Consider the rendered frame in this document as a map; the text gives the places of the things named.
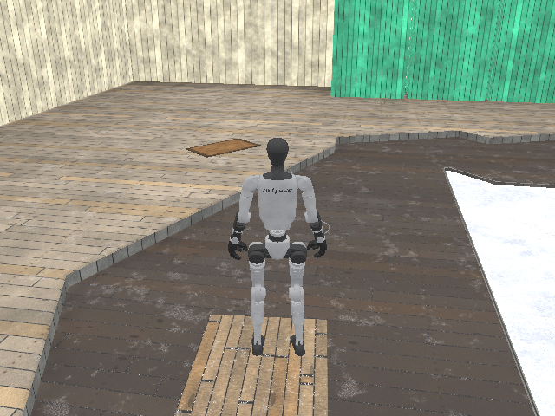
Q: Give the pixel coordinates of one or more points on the robot right hand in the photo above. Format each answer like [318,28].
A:
[315,245]

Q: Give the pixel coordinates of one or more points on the humanoid robot head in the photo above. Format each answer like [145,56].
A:
[277,149]

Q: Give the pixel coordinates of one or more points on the robot right upper arm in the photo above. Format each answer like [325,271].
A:
[304,184]

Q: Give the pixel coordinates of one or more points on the robot left upper arm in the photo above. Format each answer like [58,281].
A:
[250,184]

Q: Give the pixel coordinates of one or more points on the left robot forearm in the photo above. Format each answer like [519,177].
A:
[237,230]

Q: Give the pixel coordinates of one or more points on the left robot shin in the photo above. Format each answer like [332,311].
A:
[257,316]

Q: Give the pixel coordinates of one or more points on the robot left hand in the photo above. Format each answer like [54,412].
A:
[232,247]

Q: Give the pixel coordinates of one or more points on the right robot forearm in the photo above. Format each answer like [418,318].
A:
[317,229]

